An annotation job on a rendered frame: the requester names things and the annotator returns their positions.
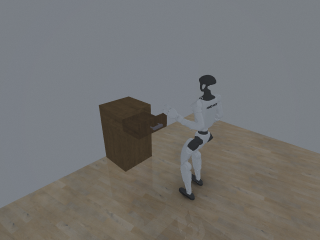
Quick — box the robot left shin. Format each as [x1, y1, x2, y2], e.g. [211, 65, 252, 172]
[180, 164, 192, 194]

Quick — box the humanoid robot head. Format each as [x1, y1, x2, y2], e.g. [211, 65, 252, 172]
[199, 75, 217, 101]

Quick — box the left robot upper arm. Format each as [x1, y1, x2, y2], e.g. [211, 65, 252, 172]
[191, 99, 205, 132]

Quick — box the cabinet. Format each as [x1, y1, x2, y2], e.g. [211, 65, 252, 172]
[99, 96, 152, 172]

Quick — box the robot left forearm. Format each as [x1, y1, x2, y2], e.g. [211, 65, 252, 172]
[175, 114, 202, 130]

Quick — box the handle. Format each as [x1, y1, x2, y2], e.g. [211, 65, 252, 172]
[150, 123, 163, 131]

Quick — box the right robot upper arm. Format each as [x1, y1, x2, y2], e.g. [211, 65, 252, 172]
[213, 94, 224, 119]

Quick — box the robot left hand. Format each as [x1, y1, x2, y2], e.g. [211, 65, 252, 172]
[161, 104, 178, 119]

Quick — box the drawer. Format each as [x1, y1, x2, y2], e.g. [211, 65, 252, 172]
[122, 111, 167, 140]

